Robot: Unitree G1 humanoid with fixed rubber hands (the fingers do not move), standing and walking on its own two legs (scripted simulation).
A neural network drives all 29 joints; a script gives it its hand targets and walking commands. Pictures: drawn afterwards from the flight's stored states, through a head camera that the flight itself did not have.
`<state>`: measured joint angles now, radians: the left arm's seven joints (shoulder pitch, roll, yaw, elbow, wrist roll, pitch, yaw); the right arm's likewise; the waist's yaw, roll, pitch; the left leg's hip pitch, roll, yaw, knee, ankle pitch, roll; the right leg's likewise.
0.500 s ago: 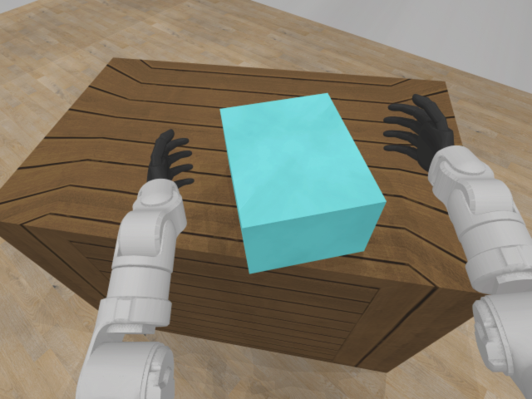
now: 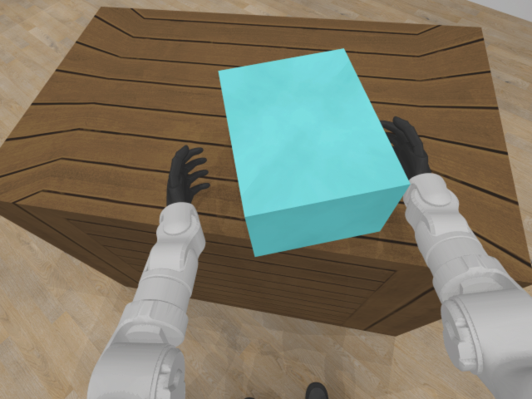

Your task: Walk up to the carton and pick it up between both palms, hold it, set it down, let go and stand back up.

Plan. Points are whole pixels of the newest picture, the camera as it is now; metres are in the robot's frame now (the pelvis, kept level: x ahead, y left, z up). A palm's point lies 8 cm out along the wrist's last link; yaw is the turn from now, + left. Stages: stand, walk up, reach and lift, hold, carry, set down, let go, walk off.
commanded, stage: reach and lift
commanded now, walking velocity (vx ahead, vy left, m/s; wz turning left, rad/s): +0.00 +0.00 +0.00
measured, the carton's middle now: (299, 151) +0.50 -0.01 +0.01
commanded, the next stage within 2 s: none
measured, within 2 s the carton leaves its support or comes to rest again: neither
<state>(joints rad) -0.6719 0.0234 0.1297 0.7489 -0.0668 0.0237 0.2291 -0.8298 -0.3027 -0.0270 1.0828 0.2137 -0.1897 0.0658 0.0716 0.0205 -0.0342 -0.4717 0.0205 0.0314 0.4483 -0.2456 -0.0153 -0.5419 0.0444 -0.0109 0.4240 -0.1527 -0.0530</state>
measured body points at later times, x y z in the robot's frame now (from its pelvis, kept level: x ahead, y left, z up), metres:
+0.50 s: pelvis -0.01 +0.00 +0.00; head +0.11 -0.03 +0.43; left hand +0.41 +0.16 +0.02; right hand +0.47 -0.17 +0.02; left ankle -0.03 +0.12 -0.74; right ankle +0.02 -0.09 -0.74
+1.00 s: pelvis -0.01 +0.00 +0.00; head +0.11 -0.03 +0.43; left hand +0.41 +0.15 +0.02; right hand +0.46 -0.15 +0.02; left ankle -0.03 +0.12 -0.74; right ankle +0.02 -0.09 -0.74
